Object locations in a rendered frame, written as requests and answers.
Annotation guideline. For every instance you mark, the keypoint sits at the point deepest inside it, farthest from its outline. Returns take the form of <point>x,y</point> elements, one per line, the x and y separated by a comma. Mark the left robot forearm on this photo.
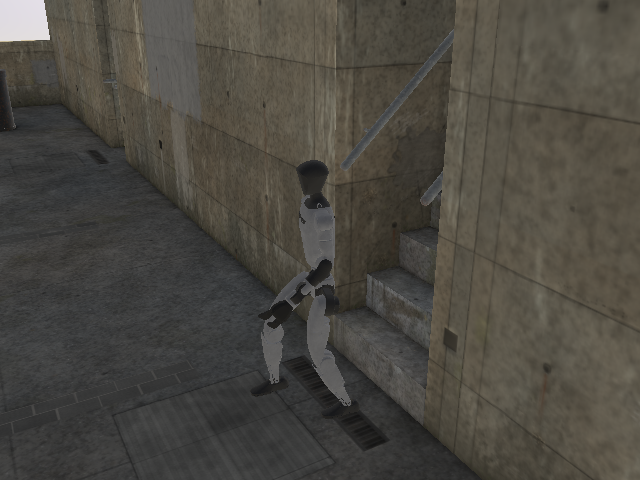
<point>304,288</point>

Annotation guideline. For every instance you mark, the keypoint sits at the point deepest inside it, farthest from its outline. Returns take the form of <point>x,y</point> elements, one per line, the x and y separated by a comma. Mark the robot right thigh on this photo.
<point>275,335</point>

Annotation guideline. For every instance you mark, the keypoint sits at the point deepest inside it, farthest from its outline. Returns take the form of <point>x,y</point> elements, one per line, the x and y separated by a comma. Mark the left robot shin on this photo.
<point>333,379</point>

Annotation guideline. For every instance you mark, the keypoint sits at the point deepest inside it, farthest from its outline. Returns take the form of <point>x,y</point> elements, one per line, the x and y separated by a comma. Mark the left robot hand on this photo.
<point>281,311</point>

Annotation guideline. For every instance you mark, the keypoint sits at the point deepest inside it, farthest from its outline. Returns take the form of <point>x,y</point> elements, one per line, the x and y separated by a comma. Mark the left robot upper arm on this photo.
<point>324,224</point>

